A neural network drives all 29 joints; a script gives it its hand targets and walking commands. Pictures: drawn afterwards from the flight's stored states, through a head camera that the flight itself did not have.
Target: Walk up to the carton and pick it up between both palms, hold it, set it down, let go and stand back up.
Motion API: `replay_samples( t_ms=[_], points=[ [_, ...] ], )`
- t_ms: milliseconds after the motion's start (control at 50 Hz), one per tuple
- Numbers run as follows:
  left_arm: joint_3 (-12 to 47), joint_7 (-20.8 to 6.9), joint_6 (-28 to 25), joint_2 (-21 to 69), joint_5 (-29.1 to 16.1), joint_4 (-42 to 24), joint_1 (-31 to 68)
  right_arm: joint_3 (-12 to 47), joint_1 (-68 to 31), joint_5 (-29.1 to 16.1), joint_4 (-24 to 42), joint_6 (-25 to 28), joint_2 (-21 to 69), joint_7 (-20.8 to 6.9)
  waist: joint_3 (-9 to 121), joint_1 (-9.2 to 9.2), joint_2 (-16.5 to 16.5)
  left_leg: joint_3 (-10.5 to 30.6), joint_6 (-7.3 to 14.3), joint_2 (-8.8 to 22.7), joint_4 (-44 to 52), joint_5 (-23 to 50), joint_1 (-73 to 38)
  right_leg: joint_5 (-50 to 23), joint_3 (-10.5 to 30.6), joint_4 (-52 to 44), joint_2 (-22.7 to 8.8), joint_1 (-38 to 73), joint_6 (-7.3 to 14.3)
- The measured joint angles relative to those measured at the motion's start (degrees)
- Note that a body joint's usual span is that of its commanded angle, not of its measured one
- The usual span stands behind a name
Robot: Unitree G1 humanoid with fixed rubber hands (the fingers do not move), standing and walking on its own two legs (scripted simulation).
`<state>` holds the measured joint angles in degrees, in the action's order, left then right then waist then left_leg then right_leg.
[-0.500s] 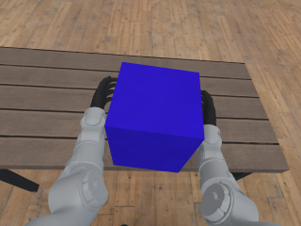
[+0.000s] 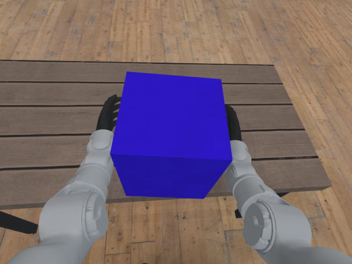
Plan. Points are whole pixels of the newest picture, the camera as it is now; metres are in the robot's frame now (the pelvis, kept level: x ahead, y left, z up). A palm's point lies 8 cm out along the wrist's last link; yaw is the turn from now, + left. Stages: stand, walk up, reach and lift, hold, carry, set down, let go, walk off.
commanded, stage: set down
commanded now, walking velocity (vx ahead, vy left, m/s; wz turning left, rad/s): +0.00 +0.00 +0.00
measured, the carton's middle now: (169, 142) +0.40 +0.02 +0.00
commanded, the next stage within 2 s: none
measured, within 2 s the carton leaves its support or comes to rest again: neither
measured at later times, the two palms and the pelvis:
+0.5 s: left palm (84, 109) +0.44 +0.21 +0.07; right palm (256, 117) +0.43 -0.18 +0.07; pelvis -0.01 +0.00 -0.02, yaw +0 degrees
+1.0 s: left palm (69, 79) +0.44 +0.22 +0.16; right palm (266, 93) +0.43 -0.17 +0.15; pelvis -0.03 -0.02 +0.00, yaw +1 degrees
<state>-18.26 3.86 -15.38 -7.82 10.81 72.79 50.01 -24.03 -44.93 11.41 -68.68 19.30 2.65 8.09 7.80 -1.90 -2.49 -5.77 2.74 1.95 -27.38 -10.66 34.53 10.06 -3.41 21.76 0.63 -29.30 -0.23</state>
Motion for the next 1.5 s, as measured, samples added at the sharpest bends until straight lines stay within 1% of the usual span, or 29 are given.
replay_samples(
  t_ms=[80, 140, 200, 280, 360, 440, 500, 560, 620, 680, 860, 920, 1000, 1080, 1160, 1240, 1300, 1340, 1400, 1500],
  points=[
    [4.85, 0.52, -3.72, -2.16, -6.26, 6.39, 3.30, 6.01, -1.57, -6.03, -3.56, 0.75, -2.07, 0.77, 3.99, -0.07, 1.39, 0.50, -0.09, 0.71, -4.49, -2.00, 5.81, 1.50, -0.23, 3.44, 0.48, -5.27, -0.03],
    [6.97, -0.28, -5.13, -3.85, -8.74, 10.75, 5.77, 10.15, -3.18, -10.09, -7.06, 1.64, -3.91, 0.77, 4.67, 0.20, 2.21, 0.92, -0.14, 0.95, -6.97, -3.35, 7.14, 2.66, -0.29, 5.48, 0.68, -6.38, -0.12],
    [9.27, -1.20, -6.01, -5.34, -11.44, 14.26, 7.38, 12.83, -4.37, -13.50, -9.45, 2.85, -5.74, 0.88, 5.19, 0.60, 2.85, 1.51, -0.35, 0.95, -8.79, -4.30, 7.98, 3.55, -0.37, 7.10, 0.74, -7.09, -0.22],
    [13.31, -2.17, -6.82, -7.06, -15.82, 16.67, 8.37, 16.32, -6.05, -18.25, -11.37, 3.55, -8.63, 0.64, 5.40, 0.91, 3.42, 2.22, -0.32, 0.77, -10.38, -4.91, 8.81, 4.26, -0.61, 8.68, 0.68, -7.81, -0.30],
    [18.09, -2.81, -6.57, -8.66, -20.69, 15.89, 8.61, 19.80, -7.79, -23.42, -12.02, 2.43, -11.57, -0.24, 5.45, 0.70, 3.47, 2.80, -0.42, 0.65, -11.24, -4.85, 9.77, 4.39, -0.90, 9.66, 0.65, -8.70, -0.22],
    [21.53, -3.19, -5.12, -9.66, -24.57, 12.39, 8.73, 23.17, -8.51, -28.14, -9.32, -0.12, -14.17, -1.25, 6.14, 0.63, 3.24, 3.15, -0.49, 0.71, -11.48, -4.32, 10.98, 3.89, -1.03, 9.89, 0.81, -9.90, -0.05],
    [23.36, -3.46, -2.94, -10.20, -26.23, 9.13, 9.02, 25.04, -9.14, -30.83, -6.80, -3.08, -15.45, -2.06, 6.60, 0.38, 3.04, 3.29, -0.52, 0.66, -10.95, -3.66, 11.04, 3.34, -1.04, 9.63, 0.84, -10.08, 0.08],
    [24.63, -3.84, 0.32, -10.69, -26.97, 7.23, 10.26, 26.41, -10.42, -32.62, -5.44, -6.96, -16.12, -2.63, 6.35, 0.00, 2.75, 3.21, -0.43, 0.45, -9.75, -2.79, 9.84, 2.77, -0.89, 9.06, 0.71, -9.22, 0.20],
    [25.77, -4.01, 3.49, -11.00, -27.81, 6.57, 12.07, 26.70, -11.73, -33.18, -4.77, -10.54, -16.29, -2.81, 6.21, -0.32, 2.36, 2.97, -0.46, 0.18, -8.32, -1.87, 8.39, 2.30, -0.64, 8.58, 0.50, -8.29, 0.30],
    [25.66, -4.08, 5.83, -11.24, -28.26, 7.04, 14.03, 26.70, -12.52, -32.89, -3.52, -13.52, -16.12, -2.42, 6.14, -0.49, 1.72, 2.58, -0.52, -0.03, -6.91, -1.09, 6.86, 2.00, -0.22, 8.29, 0.32, -7.42, 0.42],
    [24.35, -4.20, 11.31, -13.92, -28.52, 8.48, 16.84, 26.54, -14.73, -32.18, -0.85, -19.94, -14.68, 0.17, 4.00, -1.01, 0.51, 2.43, -1.01, -0.35, -3.18, 0.64, 1.38, 1.11, 0.08, 6.17, 0.23, -2.77, 0.88],
    [25.03, -3.99, 13.01, -15.03, -29.63, 7.61, 17.03, 25.65, -15.22, -31.81, 0.27, -21.91, -14.28, 0.79, 3.65, -1.09, 0.40, 2.78, -1.21, -0.36, -2.34, 1.05, 0.48, 0.77, -0.21, 5.22, 0.31, -1.71, 1.05],
    [26.09, -3.77, 15.54, -16.15, -30.51, 4.75, 17.05, 23.77, -15.76, -30.78, 2.32, -24.12, -13.75, 1.47, 3.67, -1.31, 0.57, 3.46, -1.52, -0.27, -1.64, 1.33, -0.15, 0.31, -0.79, 3.78, 0.54, -0.54, 1.29],
    [24.81, -4.12, 18.82, -16.53, -29.16, 1.49, 17.07, 23.28, -16.36, -30.55, 3.29, -26.19, -13.55, 2.50, 2.93, -1.58, 0.52, 3.85, -1.80, -0.03, -0.70, 1.35, -2.36, -0.20, -1.04, 1.79, 0.93, 2.20, 1.46],
    [22.51, -4.75, 21.69, -16.05, -26.41, -1.21, 16.02, 23.89, -15.66, -31.31, 3.96, -27.67, -13.70, 3.39, 1.35, -1.76, 0.38, 3.88, -1.99, 0.04, 0.71, 1.29, -6.33, -0.51, -0.92, -0.25, 1.14, 6.42, 1.51],
    [19.22, -5.81, 22.87, -14.66, -23.00, -5.12, 11.79, 26.11, -11.58, -32.47, 6.94, -27.53, -13.75, 4.25, -0.73, -1.34, 0.42, 3.41, -2.02, -0.01, 2.42, 1.13, -11.56, -0.58, -0.32, -2.03, 1.19, 11.48, 1.44],
    [16.02, -6.85, 23.16, -13.26, -19.98, -9.15, 6.20, 28.01, -6.29, -33.23, 10.29, -26.59, -13.31, 4.95, -2.86, -0.76, 0.58, 2.90, -2.00, -0.14, 3.77, 0.98, -16.07, -0.43, 0.28, -3.01, 1.10, 15.63, 1.33],
    [14.40, -7.27, 23.21, -12.37, -18.86, -12.18, 2.03, 28.63, -2.04, -33.35, 13.28, -25.96, -12.80, 5.30, -4.19, -0.29, 0.70, 2.64, -2.00, -0.22, 4.26, 0.82, -18.40, -0.17, 0.59, -3.14, 1.04, 17.70, 1.29],
    [12.83, -7.64, 22.82, -11.42, -18.59, -15.83, -3.65, 28.71, 4.31, -32.47, 18.16, -25.07, -11.63, 5.70, -5.75, 0.47, 0.76, 2.44, -2.04, -0.24, 4.33, 0.54, -20.29, 0.31, 0.86, -2.71, 1.02, 19.26, 1.33],
    [12.54, -7.02, 21.32, -11.54, -20.88, -21.28, -10.05, 25.85, 11.40, -28.38, 25.59, -23.94, -8.51, 5.96, -6.68, 1.40, 0.22, 2.66, -2.21, -0.14, 3.14, 0.28, -19.10, 0.99, 0.71, -0.87, 1.09, 17.83, 1.60]
  ],
)
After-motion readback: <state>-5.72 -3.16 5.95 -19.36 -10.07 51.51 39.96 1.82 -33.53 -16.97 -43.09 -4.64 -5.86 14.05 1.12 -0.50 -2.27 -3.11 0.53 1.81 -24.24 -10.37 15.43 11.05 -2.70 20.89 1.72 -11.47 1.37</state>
